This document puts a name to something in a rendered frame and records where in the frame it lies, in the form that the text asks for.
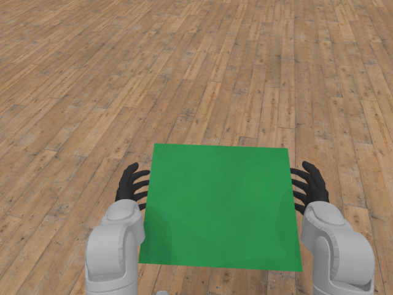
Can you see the robot right hand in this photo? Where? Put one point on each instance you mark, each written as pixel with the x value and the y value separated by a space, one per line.
pixel 314 189

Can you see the robot left hand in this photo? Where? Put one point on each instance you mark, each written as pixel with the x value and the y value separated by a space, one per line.
pixel 127 189

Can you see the robot left forearm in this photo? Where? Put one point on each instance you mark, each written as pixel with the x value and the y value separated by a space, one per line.
pixel 111 257

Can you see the robot right forearm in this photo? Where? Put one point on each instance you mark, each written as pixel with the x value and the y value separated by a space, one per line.
pixel 343 260

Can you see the carton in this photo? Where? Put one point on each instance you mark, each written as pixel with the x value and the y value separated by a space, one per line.
pixel 221 206

